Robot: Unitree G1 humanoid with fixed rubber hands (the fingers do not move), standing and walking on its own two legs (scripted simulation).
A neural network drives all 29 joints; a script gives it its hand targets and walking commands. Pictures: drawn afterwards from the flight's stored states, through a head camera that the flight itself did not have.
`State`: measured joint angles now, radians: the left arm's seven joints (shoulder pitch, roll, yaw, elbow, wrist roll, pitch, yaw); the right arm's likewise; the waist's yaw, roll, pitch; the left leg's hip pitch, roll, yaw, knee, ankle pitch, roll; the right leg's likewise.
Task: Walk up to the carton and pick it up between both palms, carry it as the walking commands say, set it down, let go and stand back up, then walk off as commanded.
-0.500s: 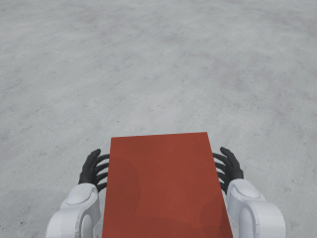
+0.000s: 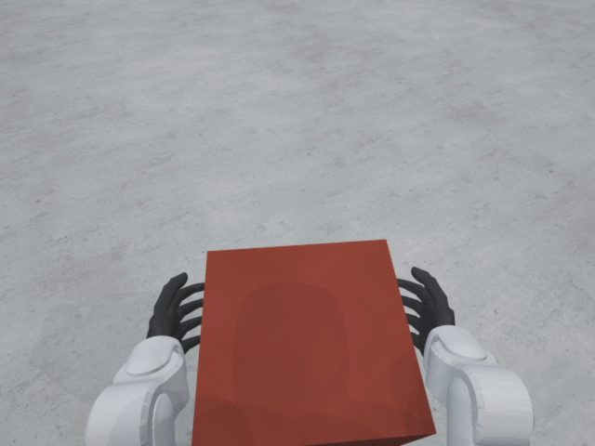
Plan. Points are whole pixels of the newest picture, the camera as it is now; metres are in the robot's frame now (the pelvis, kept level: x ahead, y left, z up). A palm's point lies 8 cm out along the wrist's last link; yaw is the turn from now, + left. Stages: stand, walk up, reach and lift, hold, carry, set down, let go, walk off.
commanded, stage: carry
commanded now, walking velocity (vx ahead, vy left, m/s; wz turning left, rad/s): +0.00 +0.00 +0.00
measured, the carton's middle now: (304, 361) +0.24 +0.01 +0.01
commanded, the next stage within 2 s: hold in 1.92 s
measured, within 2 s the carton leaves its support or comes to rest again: neither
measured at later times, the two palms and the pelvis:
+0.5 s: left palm (188, 225) +0.41 +0.18 +0.08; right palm (397, 236) +0.39 -0.12 +0.09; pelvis +0.17 +0.04 -0.01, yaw -3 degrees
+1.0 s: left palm (210, 225) +0.42 +0.15 +0.07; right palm (411, 237) +0.40 -0.15 +0.07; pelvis +0.17 +0.01 -0.01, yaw -3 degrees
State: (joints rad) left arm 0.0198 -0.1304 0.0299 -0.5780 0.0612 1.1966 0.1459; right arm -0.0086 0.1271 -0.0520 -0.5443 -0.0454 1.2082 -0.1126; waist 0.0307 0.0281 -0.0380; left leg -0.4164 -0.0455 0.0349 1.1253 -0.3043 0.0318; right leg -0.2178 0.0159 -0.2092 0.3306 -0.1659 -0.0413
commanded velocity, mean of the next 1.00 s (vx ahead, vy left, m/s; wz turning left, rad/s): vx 0.00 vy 0.00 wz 0.00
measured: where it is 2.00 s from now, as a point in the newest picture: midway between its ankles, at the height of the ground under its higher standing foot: outside the picture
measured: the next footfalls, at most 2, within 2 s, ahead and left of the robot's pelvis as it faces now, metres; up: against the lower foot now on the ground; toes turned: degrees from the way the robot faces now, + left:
left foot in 0.20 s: +0.24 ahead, +0.11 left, +0.00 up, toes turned -17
right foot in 0.38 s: +0.14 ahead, -0.10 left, +0.00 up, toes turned -5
